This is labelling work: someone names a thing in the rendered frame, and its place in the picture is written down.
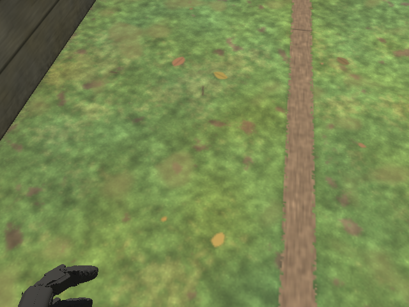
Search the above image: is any left robot hand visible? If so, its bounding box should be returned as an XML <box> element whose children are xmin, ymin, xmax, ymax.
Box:
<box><xmin>18</xmin><ymin>264</ymin><xmax>98</xmax><ymax>307</ymax></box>

